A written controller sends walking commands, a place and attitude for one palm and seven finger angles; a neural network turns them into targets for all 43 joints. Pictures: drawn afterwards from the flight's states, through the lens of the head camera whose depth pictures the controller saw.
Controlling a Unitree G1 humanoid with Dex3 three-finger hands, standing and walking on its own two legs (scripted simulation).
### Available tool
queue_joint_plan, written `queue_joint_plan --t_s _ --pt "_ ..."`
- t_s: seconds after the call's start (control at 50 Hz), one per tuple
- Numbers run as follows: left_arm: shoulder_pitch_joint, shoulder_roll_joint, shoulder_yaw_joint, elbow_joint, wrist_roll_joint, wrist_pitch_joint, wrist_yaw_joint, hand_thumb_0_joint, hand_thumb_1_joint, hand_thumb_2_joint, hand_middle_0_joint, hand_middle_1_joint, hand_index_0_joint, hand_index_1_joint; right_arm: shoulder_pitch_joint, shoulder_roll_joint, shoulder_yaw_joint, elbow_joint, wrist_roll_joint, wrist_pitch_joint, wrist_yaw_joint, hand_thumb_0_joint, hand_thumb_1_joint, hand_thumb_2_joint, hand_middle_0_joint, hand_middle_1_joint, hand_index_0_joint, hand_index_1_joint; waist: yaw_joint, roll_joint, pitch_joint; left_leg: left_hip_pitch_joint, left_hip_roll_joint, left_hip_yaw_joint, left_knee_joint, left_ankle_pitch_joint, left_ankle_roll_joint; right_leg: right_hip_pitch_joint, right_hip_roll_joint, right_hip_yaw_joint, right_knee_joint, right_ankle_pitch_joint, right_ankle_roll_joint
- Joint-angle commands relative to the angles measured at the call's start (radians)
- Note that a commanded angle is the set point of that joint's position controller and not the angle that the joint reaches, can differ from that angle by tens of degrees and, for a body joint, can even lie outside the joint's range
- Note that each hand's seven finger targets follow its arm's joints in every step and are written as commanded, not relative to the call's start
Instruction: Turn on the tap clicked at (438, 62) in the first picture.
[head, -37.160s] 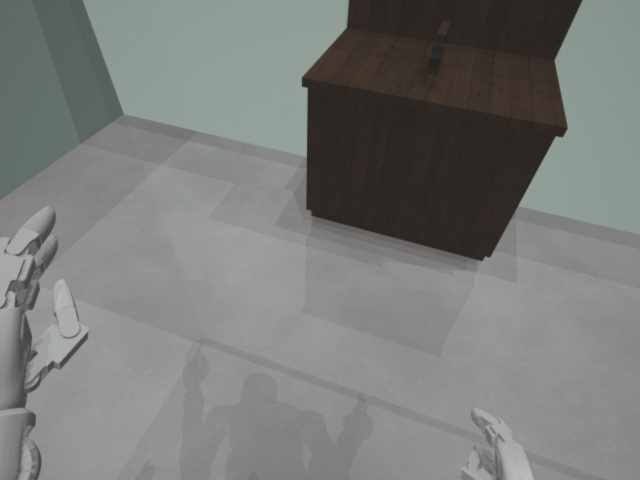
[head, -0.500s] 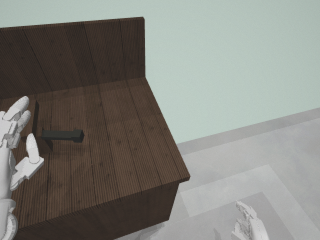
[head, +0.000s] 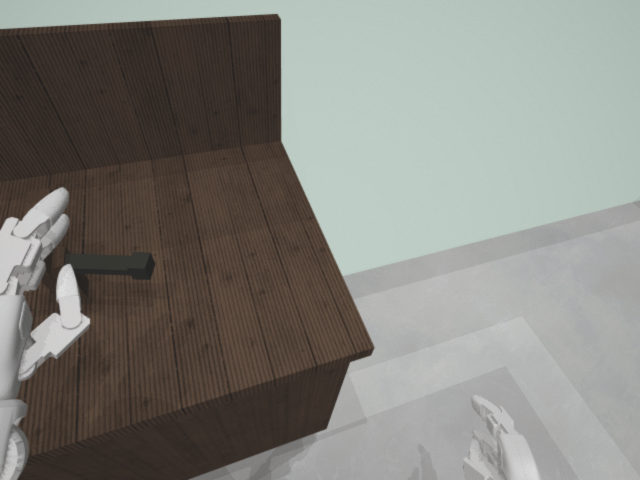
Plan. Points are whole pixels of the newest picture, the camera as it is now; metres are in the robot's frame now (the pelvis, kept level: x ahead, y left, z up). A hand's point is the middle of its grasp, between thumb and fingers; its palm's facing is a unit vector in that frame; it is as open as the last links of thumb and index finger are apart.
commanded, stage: come to a stop and stand still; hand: left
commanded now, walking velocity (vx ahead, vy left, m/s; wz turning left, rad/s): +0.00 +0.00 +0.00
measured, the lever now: (141, 265) +0.38 +0.28 +0.00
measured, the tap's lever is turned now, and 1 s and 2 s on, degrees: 71 71 71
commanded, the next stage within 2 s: look again from close up in 0.54 s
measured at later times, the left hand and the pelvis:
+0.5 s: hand (45, 315) +0.21 +0.26 +0.16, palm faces +0.39 -0.85 -0.35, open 7.4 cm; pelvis +0.00 +0.01 +0.00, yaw +1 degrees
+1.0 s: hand (42, 326) +0.21 +0.26 +0.16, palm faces +0.38 -0.85 -0.37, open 7.4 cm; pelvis -0.01 +0.01 +0.00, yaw +1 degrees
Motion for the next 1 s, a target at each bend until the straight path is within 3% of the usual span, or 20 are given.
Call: queue_joint_plan --t_s 0.0,0.08,0.14,0.32,0.38,0.56,0.82,0.84,0.92,0.98 --pt "-0.171 0.204 0.186 -0.252 -0.019 -0.076 0.046 0.000 0.900 0.900 -0.200 -0.300 -0.200 -0.300 -0.102 -0.123 -0.042 -0.156 0.005 -0.067 -0.020 0.000 -0.900 -0.900 0.200 0.300 0.200 0.300 0.014 0.147 -0.172 0.123 0.112 -0.153 -0.103 0.066 -0.007 0.024 -0.064 0.040 -0.036 0.140 -0.036" --pt "-0.133 0.141 0.120 -0.271 -0.010 -0.063 0.048 0.000 0.900 0.900 -0.200 -0.300 -0.200 -0.300 -0.090 -0.132 -0.046 -0.140 0.002 -0.077 -0.009 0.000 -0.900 -0.900 0.200 0.300 0.200 0.300 0.012 0.138 -0.205 0.189 0.125 -0.144 -0.068 0.280 -0.022 0.029 -0.063 0.029 -0.030 0.223 -0.033" --pt "-0.102 0.113 0.094 -0.243 -0.003 -0.044 0.051 0.000 0.900 0.900 -0.200 -0.300 -0.200 -0.300 -0.088 -0.137 -0.044 -0.132 -0.001 -0.064 -0.002 0.000 -0.900 -0.900 0.200 0.300 0.200 0.300 0.007 0.117 -0.199 0.199 0.133 -0.135 -0.058 0.365 -0.038 0.023 -0.058 0.011 -0.032 0.248 -0.029" --pt "-0.107 0.162 0.153 -0.265 -0.012 -0.019 0.054 0.000 0.900 0.900 -0.200 -0.300 -0.200 -0.300 -0.122 -0.120 -0.031 -0.155 0.003 -0.024 -0.020 0.000 -0.900 -0.900 0.200 0.300 0.200 0.300 0.008 0.116 -0.169 0.155 0.125 -0.128 -0.089 0.223 -0.044 0.047 -0.064 0.009 -0.071 0.218 -0.028" --pt "-0.103 0.145 0.132 -0.269 -0.014 -0.018 0.052 0.000 0.900 0.900 -0.200 -0.300 -0.200 -0.300 -0.113 -0.124 -0.032 -0.160 0.002 -0.021 -0.020 0.000 -0.900 -0.900 0.200 0.300 0.200 0.300 0.006 0.121 -0.181 0.154 0.122 -0.130 -0.090 0.199 -0.035 0.063 -0.066 0.010 -0.078 0.219 -0.028" --pt "-0.124 0.114 0.095 -0.203 -0.004 -0.001 0.056 0.000 0.900 0.900 -0.200 -0.300 -0.200 -0.300 -0.116 -0.128 -0.033 -0.153 0.002 -0.017 -0.027 0.000 -0.900 -0.900 0.200 0.300 0.200 0.300 0.002 0.103 -0.113 0.109 0.113 -0.136 -0.132 -0.002 -0.026 0.030 -0.065 0.023 -0.127 0.126 -0.028" --pt "-0.093 0.140 0.125 -0.221 0.001 -0.011 0.058 0.000 0.900 0.900 -0.200 -0.300 -0.200 -0.300 -0.118 -0.125 -0.036 -0.148 0.007 -0.028 -0.028 0.000 -0.900 -0.900 0.200 0.300 0.200 0.300 0.004 0.134 -0.117 0.099 0.118 -0.145 -0.152 -0.033 -0.027 0.041 -0.059 0.011 -0.113 0.104 -0.027" --pt "-0.090 0.117 0.109 -0.207 0.000 -0.013 0.055 0.000 0.900 0.900 -0.200 -0.300 -0.200 -0.300 -0.105 -0.131 -0.035 -0.146 0.002 -0.026 -0.027 0.000 -0.900 -0.900 0.200 0.300 0.200 0.300 0.002 0.112 -0.116 0.088 0.117 -0.151 -0.159 -0.035 -0.027 0.047 -0.052 0.005 -0.111 0.104 -0.028" --pt "-0.103 0.131 0.116 -0.213 0.003 -0.010 0.056 0.000 0.900 0.900 -0.200 -0.300 -0.200 -0.300 -0.114 -0.126 -0.037 -0.145 0.009 -0.029 -0.028 0.000 -0.900 -0.900 0.200 0.300 0.200 0.300 0.003 0.120 -0.110 0.097 0.120 -0.146 -0.157 -0.037 -0.029 0.038 -0.056 0.009 -0.112 0.101 -0.026" --pt "-0.106 0.119 0.106 -0.211 0.002 -0.009 0.054 0.000 0.900 0.900 -0.200 -0.300 -0.200 -0.300 -0.103 -0.129 -0.039 -0.147 0.006 -0.028 -0.027 0.000 -0.900 -0.900 0.200 0.300 0.200 0.300 0.001 0.093 -0.123 0.100 0.117 -0.148 -0.150 -0.016 -0.027 0.053 -0.058 0.011 -0.110 0.120 -0.029"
